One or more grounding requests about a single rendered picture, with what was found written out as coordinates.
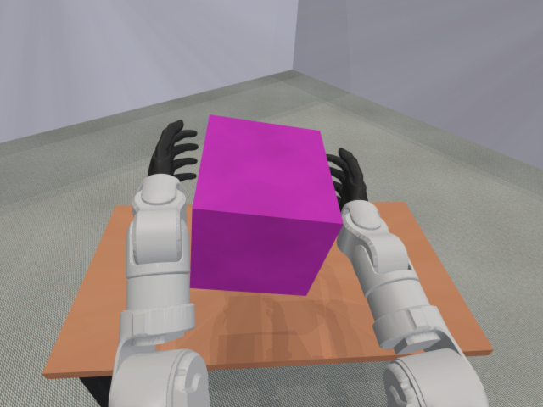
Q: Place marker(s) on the carton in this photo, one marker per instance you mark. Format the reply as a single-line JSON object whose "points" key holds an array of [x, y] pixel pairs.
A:
{"points": [[265, 212]]}

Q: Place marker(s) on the right robot upper arm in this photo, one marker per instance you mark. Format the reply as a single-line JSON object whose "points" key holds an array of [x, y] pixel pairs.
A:
{"points": [[439, 378]]}

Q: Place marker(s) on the table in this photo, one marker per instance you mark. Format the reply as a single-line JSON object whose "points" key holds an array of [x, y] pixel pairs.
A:
{"points": [[332, 324]]}

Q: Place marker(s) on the left robot upper arm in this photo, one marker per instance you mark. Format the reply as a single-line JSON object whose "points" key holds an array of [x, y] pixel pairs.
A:
{"points": [[165, 378]]}

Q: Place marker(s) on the robot right forearm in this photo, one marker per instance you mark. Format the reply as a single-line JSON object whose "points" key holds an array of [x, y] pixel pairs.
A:
{"points": [[404, 319]]}

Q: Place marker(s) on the robot right hand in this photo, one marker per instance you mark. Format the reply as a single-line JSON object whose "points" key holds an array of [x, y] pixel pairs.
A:
{"points": [[353, 187]]}

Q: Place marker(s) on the robot left forearm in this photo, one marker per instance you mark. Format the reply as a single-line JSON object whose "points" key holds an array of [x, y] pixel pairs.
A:
{"points": [[158, 308]]}

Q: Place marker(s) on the robot left hand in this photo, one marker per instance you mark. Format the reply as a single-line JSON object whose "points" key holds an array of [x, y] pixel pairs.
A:
{"points": [[162, 160]]}

